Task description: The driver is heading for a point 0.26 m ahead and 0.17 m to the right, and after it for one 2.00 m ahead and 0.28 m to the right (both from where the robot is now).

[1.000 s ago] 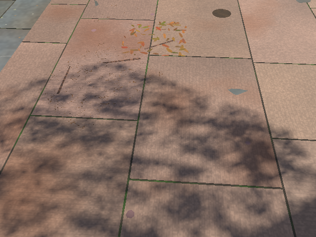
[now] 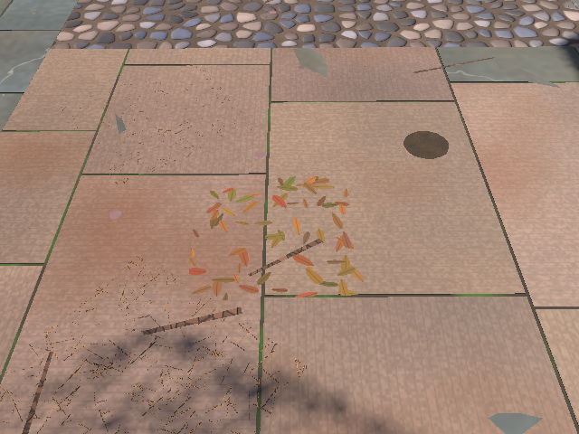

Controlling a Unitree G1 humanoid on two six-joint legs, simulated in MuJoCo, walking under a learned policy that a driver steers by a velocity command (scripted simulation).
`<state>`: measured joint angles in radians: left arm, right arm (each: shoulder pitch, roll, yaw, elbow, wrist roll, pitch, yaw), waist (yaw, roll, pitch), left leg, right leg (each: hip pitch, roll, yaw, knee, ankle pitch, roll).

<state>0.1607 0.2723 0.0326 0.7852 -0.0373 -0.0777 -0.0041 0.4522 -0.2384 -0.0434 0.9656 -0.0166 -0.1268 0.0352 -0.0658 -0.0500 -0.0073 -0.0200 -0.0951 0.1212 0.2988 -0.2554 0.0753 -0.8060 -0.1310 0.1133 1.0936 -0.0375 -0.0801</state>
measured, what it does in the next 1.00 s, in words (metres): walks ahead, turning right: right foot, then left foot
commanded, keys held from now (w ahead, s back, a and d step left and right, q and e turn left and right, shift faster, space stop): w+e+shift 0.10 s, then e+shift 0.32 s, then shift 0.58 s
